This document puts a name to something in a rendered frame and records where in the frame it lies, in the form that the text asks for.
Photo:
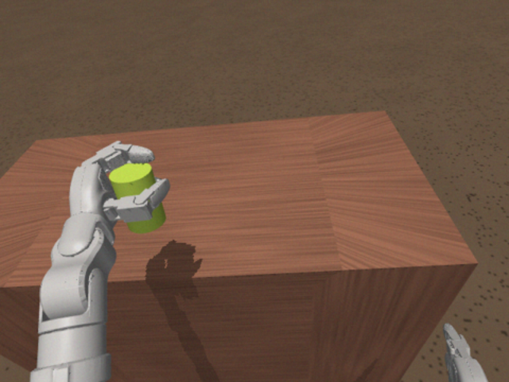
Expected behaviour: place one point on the left robot hand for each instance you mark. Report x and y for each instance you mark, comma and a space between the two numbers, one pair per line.
91, 191

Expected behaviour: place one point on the can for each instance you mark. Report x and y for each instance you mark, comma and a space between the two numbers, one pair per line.
131, 179

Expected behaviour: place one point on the left robot arm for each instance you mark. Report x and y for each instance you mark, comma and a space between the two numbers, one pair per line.
72, 346

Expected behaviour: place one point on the right robot hand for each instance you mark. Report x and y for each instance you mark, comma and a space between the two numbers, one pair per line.
461, 367

